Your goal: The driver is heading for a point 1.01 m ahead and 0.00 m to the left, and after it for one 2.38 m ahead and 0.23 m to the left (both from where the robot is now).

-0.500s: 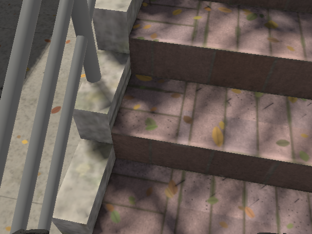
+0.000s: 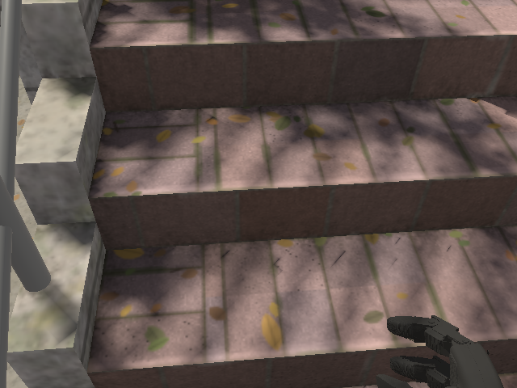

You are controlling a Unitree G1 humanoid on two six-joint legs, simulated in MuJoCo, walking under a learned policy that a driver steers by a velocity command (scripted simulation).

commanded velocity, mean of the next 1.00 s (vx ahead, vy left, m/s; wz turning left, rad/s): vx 0.50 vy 0.00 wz -0.14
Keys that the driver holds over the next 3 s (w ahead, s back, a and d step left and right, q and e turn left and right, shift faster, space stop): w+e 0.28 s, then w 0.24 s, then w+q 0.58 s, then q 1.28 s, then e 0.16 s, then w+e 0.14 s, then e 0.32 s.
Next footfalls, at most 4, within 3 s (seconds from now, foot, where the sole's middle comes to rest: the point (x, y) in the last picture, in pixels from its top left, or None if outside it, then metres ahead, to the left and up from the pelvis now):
0.14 left None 0.05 0.12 -0.76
0.52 right None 0.33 -0.21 -0.59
1.16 left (341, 301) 0.60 -0.10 -0.42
1.74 right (406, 148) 0.91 -0.24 -0.25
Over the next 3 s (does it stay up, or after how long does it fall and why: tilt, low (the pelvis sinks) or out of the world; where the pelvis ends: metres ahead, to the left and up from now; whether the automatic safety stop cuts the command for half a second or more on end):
stays up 0.87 0.02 0.53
